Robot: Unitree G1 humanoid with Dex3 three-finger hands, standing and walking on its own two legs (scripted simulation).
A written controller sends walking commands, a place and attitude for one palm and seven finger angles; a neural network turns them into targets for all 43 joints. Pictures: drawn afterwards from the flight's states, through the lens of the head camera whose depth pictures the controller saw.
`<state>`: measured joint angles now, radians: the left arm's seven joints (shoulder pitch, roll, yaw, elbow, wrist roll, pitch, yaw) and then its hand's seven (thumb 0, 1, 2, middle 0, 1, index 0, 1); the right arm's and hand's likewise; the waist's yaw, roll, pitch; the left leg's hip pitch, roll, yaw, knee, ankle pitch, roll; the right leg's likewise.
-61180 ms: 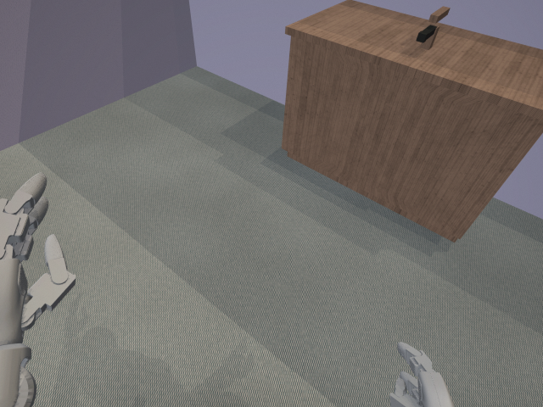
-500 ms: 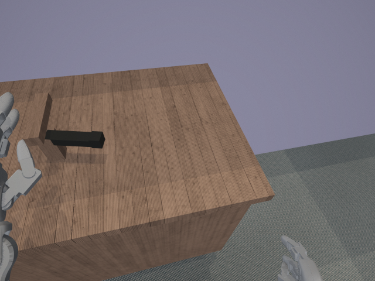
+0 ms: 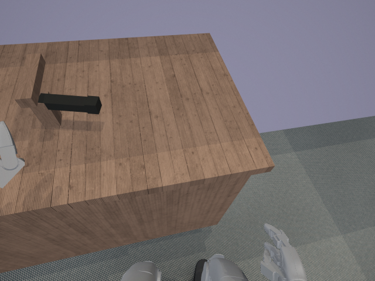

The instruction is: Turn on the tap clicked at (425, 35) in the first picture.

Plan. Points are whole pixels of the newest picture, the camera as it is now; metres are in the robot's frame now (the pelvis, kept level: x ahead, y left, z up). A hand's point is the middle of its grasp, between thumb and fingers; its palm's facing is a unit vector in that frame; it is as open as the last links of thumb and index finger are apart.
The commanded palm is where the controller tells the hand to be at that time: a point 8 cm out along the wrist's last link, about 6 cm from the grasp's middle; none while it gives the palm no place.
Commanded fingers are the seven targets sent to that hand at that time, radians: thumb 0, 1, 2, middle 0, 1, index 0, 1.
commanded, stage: come to a stop and stand still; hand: left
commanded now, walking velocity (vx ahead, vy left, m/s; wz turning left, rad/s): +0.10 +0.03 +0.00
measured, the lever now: (93, 105) +0.43 +0.27 +0.08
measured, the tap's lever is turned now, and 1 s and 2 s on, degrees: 75 75 75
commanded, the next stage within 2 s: look again from close up in 1.30 s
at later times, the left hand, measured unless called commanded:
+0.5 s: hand (0, 191) +0.18 +0.26 +0.19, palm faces +0.41 -0.82 -0.39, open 7.4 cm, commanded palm +0.13 +0.28 +0.20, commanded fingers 0.00 0.90 0.90 -0.20 -0.30 -0.20 -0.30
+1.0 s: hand (2, 190) +0.19 +0.28 +0.16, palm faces +0.34 -0.80 -0.49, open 7.4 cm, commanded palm +0.13 +0.30 +0.20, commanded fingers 0.00 0.90 0.90 -0.20 -0.30 -0.20 -0.30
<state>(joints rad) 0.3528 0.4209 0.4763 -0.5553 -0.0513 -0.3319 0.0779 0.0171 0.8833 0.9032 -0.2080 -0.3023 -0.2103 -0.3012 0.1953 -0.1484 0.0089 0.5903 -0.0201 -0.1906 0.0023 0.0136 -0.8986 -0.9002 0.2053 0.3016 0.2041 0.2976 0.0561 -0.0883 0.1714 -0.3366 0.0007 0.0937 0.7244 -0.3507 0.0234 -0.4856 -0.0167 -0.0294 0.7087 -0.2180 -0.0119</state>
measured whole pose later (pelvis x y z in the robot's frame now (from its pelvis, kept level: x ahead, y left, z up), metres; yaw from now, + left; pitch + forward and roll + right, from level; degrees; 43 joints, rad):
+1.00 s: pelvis -0.01 +0.01 +0.02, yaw +4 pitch +3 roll +0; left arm 0.44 0.48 0.38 -0.38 -0.07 -0.29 0.04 0.02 0.88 0.90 -0.21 -0.30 -0.21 -0.30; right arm 0.28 -0.25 0.04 0.55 0.01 -0.17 0.06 0.01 -0.90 -0.90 0.21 0.30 0.20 0.30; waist 0.03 -0.04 0.06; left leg -0.22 -0.06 0.02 0.56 -0.39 0.06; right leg -0.44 -0.01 -0.05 0.55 -0.16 -0.02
